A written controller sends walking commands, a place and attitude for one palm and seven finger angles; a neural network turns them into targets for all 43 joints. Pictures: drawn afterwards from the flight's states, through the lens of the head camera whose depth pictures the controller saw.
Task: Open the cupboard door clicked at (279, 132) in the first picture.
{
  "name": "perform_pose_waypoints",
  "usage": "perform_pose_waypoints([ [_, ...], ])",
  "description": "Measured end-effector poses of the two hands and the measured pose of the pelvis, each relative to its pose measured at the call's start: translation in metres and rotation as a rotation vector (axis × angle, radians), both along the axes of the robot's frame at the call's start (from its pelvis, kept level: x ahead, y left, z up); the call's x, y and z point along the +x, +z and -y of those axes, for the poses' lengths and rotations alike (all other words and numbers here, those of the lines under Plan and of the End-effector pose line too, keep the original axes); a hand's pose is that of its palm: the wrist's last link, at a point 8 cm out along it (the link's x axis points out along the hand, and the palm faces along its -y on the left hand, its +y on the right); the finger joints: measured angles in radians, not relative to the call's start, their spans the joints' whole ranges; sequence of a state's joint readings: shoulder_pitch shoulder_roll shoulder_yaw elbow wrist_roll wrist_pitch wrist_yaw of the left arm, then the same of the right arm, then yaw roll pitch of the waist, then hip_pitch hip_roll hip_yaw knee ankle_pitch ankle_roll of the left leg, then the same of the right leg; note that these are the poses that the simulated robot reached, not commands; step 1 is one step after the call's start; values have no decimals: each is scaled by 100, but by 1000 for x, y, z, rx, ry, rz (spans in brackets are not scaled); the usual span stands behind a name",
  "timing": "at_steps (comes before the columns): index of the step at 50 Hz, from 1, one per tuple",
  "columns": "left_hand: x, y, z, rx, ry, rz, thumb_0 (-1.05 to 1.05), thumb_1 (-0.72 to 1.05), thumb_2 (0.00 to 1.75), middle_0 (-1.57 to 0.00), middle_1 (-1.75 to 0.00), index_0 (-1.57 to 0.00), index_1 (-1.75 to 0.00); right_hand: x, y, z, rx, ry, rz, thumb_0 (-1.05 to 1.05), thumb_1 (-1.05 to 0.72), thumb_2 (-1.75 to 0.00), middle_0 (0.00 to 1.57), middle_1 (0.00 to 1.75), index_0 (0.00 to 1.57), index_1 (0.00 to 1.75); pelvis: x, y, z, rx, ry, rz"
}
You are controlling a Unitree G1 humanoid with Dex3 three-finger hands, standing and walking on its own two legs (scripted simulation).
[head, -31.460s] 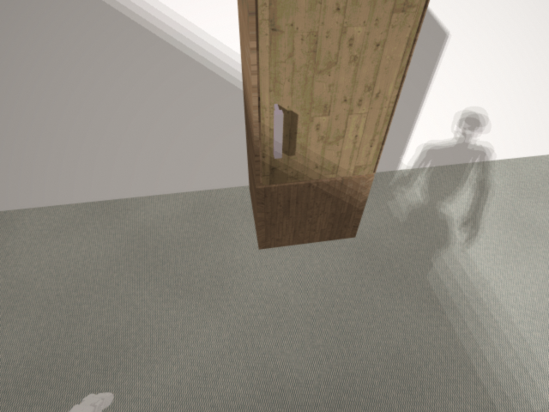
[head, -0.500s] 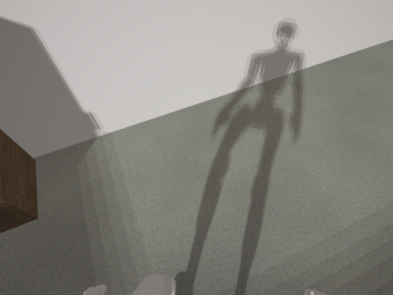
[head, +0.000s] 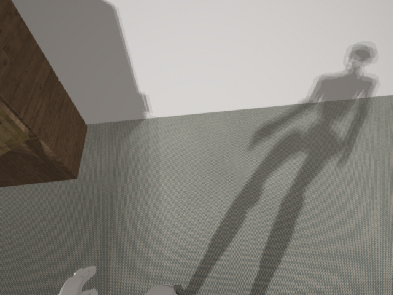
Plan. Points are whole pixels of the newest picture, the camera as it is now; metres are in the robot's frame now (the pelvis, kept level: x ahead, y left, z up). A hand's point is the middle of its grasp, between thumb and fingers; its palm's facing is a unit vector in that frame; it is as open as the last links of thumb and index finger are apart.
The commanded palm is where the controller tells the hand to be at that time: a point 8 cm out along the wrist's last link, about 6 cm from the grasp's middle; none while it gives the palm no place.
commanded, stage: turn to face it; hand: left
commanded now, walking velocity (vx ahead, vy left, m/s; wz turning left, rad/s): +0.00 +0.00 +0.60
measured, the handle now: out of the picture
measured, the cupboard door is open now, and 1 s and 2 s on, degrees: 41 41 41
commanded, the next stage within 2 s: take the last steps up to it in 1.36 s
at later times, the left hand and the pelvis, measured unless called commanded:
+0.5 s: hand out of the picture +0.02 +0.23 -0.16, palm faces +0.33 -0.91 -0.26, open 7.4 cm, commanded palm none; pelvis +0.00 -0.01 +0.01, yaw +19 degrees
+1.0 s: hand out of the picture -0.05 +0.16 -0.17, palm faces +0.61 -0.76 -0.21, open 7.4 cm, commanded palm none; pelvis +0.02 -0.03 +0.00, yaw +38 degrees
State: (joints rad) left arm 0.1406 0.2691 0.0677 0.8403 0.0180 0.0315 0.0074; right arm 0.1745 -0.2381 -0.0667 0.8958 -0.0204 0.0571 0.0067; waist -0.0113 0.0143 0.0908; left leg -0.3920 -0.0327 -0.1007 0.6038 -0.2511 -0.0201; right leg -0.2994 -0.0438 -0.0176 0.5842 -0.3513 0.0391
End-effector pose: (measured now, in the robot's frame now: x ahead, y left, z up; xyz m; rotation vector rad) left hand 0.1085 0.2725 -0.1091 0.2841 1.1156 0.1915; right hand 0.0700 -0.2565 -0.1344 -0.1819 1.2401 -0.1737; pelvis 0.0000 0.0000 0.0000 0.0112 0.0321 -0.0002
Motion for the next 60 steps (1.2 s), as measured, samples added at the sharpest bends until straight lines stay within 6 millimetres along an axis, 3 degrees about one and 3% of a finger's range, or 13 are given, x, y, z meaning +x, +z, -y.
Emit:
perform_pose_waypoints([
  [5,-27,7,19,-3,59,-22,0,91,90,-20,-30,-20,-30,12,0,14,6,42,-24,1,-91,-90,21,30,20,30,-1,7,9,6,75,21],
  [11,-59,-2,33,-70,143,-65,0,90,90,-20,-30,-20,-30,44,16,7,1,135,-18,1,-91,-90,20,30,20,30,3,14,13,32,154,19],
  [19,-108,-38,13,-122,297,-127,0,90,90,-20,-30,-20,-30,101,19,-29,-50,311,84,1,-91,-90,20,30,20,30,3,-4,0,12,264,14],
  [24,-113,-24,3,-93,360,-108,0,91,90,-20,-30,-20,-30,105,24,-35,-59,374,69,0,-91,-90,21,30,20,30,2,5,5,-9,322,10],
  [29,-106,-5,3,-49,395,-42,0,91,90,-20,-30,-20,-30,107,17,-30,-32,410,36,1,-90,-90,21,30,21,30,6,8,17,-14,375,13],
  [34,-106,2,18,11,427,19,0,91,90,-20,-30,-20,-30,121,-3,-15,5,432,16,1,-90,-90,21,30,21,30,14,-2,39,3,431,15],
  [39,-128,9,45,-9,497,-7,0,91,90,-20,-30,-20,-30,141,3,-14,9,486,0,1,-91,-90,21,30,20,30,18,7,45,15,512,31],
  [46,-162,-7,73,-98,613,-39,0,90,90,-20,-30,-20,-30,170,20,-43,-7,612,11,1,-91,-90,20,30,20,30,22,12,43,34,612,18],
  [52,-208,-37,74,-152,731,-101,0,90,90,-20,-30,-20,-30,193,19,-88,-28,738,97,1,-91,-90,20,30,20,30,16,-4,31,13,688,17],
  [55,-219,-34,71,-145,772,-126,0,90,90,-20,-30,-20,-30,192,25,-98,-35,779,101,1,-91,-90,20,30,20,30,16,1,32,1,716,19],
  [60,-219,-17,68,-115,813,-95,0,91,90,-20,-30,-20,-30,190,24,-100,-31,821,60,0,-91,-90,21,30,21,30,21,10,37,-15,759,21],
])
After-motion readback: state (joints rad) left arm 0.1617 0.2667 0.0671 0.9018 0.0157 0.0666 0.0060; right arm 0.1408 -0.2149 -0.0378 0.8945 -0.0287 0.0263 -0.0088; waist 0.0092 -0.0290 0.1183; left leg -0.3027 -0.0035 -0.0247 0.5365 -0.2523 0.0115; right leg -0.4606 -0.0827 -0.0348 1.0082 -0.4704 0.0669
